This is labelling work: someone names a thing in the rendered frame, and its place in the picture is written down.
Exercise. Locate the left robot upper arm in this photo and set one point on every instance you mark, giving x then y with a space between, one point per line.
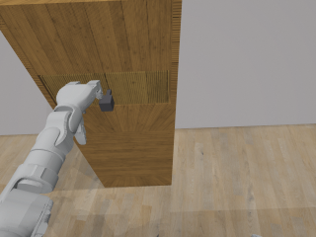
24 214

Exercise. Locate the left robot forearm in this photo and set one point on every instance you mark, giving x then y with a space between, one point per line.
39 173

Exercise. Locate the cabinet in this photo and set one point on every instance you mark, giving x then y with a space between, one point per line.
132 145

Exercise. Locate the handle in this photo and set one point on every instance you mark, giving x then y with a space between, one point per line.
107 103

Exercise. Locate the drawer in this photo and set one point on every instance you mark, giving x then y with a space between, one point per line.
128 88

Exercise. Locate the left robot hand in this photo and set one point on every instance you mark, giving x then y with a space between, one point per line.
80 96

